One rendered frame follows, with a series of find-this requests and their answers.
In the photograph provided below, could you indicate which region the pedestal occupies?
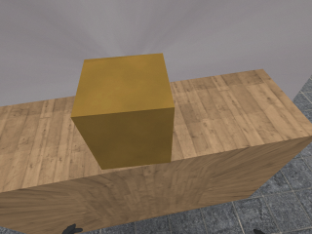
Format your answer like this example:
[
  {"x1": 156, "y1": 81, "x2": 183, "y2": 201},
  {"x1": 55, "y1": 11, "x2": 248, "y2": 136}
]
[{"x1": 0, "y1": 68, "x2": 312, "y2": 234}]

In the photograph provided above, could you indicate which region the left robot hand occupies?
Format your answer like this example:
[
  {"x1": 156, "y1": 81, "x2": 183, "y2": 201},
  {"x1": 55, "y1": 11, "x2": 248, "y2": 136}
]
[{"x1": 61, "y1": 223, "x2": 83, "y2": 234}]

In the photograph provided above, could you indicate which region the carton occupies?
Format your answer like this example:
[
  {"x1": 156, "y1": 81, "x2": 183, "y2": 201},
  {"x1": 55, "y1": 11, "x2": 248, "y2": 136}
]
[{"x1": 70, "y1": 53, "x2": 175, "y2": 170}]

